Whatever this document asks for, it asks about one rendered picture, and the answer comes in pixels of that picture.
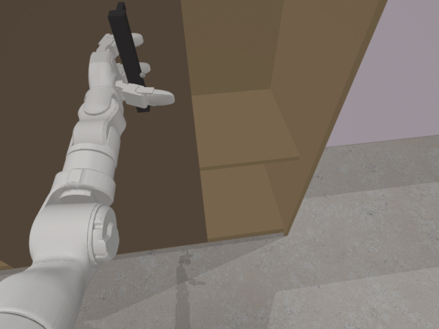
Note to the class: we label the wardrobe door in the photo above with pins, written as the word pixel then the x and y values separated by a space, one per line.
pixel 45 50

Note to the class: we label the left robot forearm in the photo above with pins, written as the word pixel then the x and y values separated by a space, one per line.
pixel 91 160

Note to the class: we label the handle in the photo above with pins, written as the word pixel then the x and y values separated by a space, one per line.
pixel 123 37

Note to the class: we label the robot left hand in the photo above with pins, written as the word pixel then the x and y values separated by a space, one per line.
pixel 104 71

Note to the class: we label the robot left upper arm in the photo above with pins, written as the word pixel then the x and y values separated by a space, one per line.
pixel 69 243

